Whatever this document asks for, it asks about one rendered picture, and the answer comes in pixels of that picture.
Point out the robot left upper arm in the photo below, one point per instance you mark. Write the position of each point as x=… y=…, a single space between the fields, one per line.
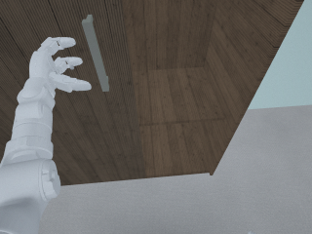
x=26 y=188

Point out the wardrobe door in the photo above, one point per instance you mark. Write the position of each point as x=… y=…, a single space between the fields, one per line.
x=95 y=134

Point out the robot left hand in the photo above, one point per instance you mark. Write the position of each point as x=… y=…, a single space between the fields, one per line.
x=42 y=65

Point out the handle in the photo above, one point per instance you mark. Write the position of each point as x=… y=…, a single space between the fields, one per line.
x=95 y=52

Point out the robot left forearm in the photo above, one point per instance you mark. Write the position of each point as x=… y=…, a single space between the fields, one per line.
x=33 y=124

